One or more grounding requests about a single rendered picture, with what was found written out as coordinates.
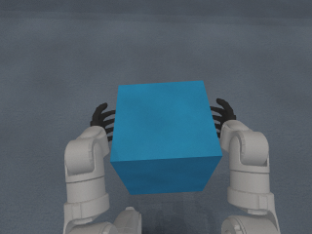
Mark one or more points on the carton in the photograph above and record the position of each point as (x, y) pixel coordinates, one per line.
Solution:
(164, 137)

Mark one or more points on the right robot upper arm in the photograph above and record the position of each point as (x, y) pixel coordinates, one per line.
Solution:
(248, 224)

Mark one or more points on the left robot forearm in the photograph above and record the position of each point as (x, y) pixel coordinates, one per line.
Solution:
(84, 177)

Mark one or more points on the robot left hand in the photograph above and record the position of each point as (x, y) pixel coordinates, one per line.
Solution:
(97, 119)

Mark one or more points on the robot left thigh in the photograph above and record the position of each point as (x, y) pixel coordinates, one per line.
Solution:
(128, 222)

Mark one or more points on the robot right hand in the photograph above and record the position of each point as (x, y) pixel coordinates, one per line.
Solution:
(226, 114)

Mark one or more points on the right robot forearm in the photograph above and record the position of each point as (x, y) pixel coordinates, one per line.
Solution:
(249, 188)

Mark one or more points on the left robot upper arm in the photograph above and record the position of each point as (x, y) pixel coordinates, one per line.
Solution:
(94, 228)

